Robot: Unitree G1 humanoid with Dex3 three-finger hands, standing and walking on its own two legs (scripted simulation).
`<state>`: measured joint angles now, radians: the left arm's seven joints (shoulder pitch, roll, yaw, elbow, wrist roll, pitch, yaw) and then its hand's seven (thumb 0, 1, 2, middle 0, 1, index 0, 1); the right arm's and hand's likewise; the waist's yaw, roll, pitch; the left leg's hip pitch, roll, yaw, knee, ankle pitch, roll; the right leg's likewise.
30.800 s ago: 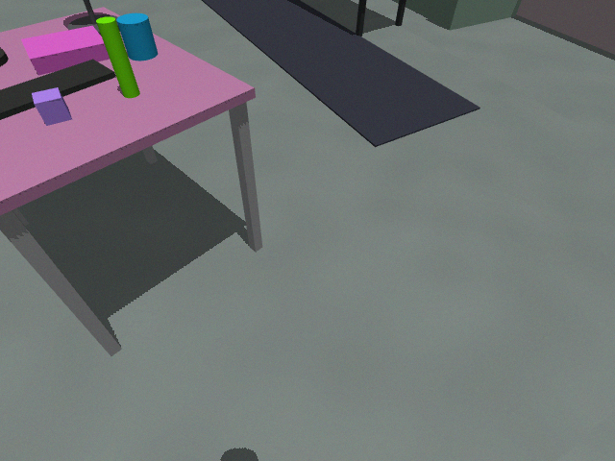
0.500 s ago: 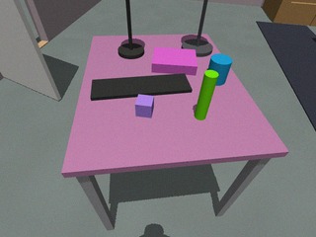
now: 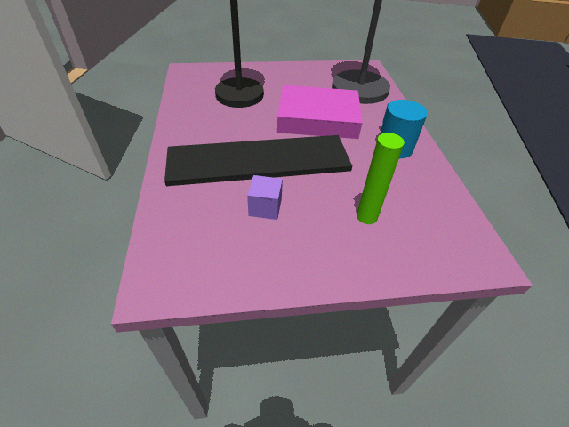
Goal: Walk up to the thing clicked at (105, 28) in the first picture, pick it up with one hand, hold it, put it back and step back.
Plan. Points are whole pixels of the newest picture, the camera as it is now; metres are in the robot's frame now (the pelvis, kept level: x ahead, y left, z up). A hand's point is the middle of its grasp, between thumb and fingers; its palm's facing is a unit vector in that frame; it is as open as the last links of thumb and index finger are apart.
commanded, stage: home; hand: right
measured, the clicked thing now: (377, 182) +0.54 -0.18 +0.04
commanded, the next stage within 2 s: stand in 0.34 s
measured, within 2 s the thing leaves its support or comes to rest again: neither
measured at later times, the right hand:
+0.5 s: hand out of the picture +0.07 -0.26 -0.15, palm faces -0.04 +0.93 -0.36, open 17.3 cm
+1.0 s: hand out of the picture +0.08 -0.26 -0.15, palm faces -0.05 +0.94 -0.35, open 8.0 cm
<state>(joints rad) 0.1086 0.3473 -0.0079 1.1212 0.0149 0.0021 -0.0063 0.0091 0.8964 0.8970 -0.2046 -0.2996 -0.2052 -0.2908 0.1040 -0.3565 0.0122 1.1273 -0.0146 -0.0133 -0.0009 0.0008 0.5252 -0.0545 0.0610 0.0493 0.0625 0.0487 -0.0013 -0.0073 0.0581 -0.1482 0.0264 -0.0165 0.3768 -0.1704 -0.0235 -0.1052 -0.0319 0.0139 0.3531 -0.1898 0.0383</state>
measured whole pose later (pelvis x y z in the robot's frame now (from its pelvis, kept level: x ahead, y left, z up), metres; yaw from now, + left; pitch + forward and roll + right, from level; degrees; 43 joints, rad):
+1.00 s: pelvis +0.01 -0.01 +0.00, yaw +1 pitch -3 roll +0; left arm 0.13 0.35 0.00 1.11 0.01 0.00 -0.01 0.01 0.90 0.90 -0.21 -0.30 -0.21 -0.30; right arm 0.12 -0.35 0.00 1.13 -0.02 -0.01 0.01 0.01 -0.78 -0.87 0.20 0.29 0.21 0.29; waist 0.00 0.00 0.06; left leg -0.14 0.03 -0.04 0.35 -0.16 -0.03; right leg -0.09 -0.03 -0.01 0.33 -0.19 0.03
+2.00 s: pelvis +0.02 -0.01 +0.00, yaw +2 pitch -2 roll +0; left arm 0.12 0.35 0.00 1.10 0.01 0.00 0.00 0.01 0.90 0.90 -0.21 -0.30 -0.21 -0.30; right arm 0.11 -0.36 0.00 1.12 -0.01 -0.01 0.00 0.01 -0.90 -0.89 0.20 0.30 0.21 0.30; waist 0.00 0.00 0.06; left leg -0.12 0.02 -0.05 0.34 -0.18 -0.03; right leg -0.07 -0.03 -0.02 0.32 -0.21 0.03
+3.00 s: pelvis +0.02 -0.01 +0.00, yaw +2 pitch -2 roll +0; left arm 0.12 0.35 0.01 1.08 0.00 0.00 -0.01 0.01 0.90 0.90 -0.21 -0.30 -0.21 -0.30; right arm 0.11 -0.36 0.00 1.10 -0.01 0.00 0.01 0.01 -0.90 -0.89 0.20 0.30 0.21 0.30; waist 0.00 0.01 0.07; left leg -0.16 0.03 -0.05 0.38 -0.19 -0.03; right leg -0.10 -0.03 -0.03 0.36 -0.23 0.02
